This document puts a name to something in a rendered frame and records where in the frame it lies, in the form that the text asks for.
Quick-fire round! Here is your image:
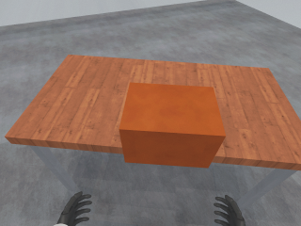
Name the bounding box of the robot left hand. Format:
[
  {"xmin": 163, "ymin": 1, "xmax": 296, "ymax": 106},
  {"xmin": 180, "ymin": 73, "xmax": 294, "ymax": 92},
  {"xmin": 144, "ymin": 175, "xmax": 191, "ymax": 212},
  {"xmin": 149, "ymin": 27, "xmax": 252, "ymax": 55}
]
[{"xmin": 57, "ymin": 191, "xmax": 92, "ymax": 226}]

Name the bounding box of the table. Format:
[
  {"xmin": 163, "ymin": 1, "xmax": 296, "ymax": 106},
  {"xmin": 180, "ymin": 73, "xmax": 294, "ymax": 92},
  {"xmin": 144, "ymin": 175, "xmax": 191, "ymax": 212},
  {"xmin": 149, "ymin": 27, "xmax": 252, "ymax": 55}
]
[{"xmin": 5, "ymin": 55, "xmax": 301, "ymax": 209}]

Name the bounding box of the carton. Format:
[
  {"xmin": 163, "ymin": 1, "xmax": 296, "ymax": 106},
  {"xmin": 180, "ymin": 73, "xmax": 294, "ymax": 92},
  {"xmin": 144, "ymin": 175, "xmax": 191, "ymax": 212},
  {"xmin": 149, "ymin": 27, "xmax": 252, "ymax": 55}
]
[{"xmin": 119, "ymin": 82, "xmax": 226, "ymax": 169}]

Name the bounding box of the robot right hand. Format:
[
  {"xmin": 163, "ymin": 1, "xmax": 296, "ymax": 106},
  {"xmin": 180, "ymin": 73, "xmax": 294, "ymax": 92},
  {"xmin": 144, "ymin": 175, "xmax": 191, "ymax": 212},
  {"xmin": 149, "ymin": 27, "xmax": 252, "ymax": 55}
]
[{"xmin": 214, "ymin": 195, "xmax": 246, "ymax": 226}]

